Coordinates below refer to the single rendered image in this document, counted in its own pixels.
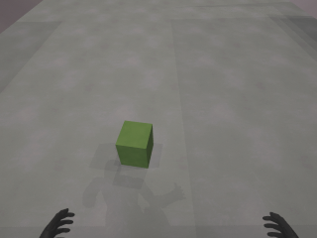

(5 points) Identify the right robot hand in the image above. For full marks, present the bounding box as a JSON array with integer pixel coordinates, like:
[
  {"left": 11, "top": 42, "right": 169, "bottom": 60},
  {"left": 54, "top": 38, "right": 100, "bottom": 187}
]
[{"left": 263, "top": 212, "right": 299, "bottom": 238}]

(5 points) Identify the left robot hand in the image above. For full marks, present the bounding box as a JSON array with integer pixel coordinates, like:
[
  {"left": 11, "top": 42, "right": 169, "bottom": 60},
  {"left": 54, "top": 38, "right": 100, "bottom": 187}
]
[{"left": 40, "top": 208, "right": 75, "bottom": 238}]

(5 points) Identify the carton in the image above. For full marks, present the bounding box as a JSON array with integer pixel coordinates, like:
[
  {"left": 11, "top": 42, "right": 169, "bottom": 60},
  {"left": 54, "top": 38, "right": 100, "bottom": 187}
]
[{"left": 115, "top": 120, "right": 154, "bottom": 169}]

